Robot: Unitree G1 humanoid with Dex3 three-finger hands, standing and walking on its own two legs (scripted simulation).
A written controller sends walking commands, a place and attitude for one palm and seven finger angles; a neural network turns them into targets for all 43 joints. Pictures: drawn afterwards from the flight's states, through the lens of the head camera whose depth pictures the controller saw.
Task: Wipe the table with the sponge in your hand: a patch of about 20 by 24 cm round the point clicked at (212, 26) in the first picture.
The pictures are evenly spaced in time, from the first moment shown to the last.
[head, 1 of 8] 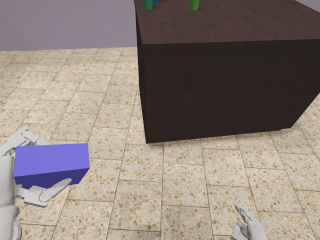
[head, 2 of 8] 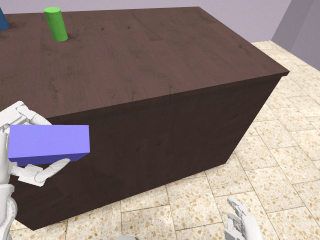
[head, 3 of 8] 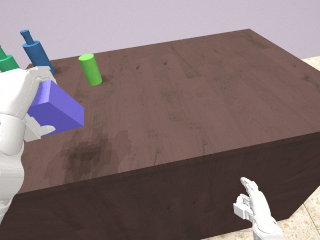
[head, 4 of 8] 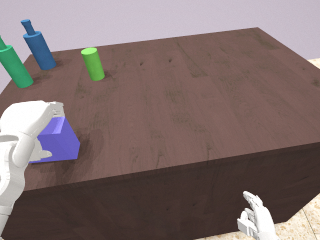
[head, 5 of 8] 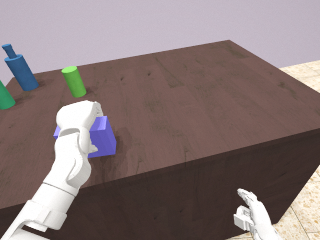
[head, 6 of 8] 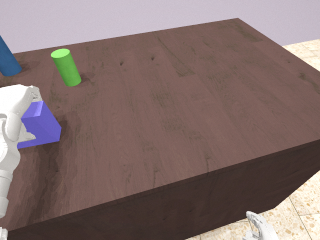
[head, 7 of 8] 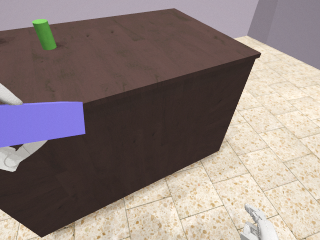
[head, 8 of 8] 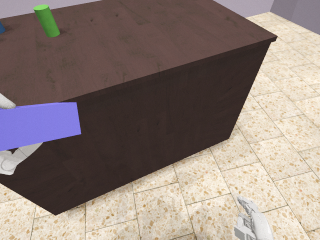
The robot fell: no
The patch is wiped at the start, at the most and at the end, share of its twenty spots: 0.00 0.95 0.95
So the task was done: yes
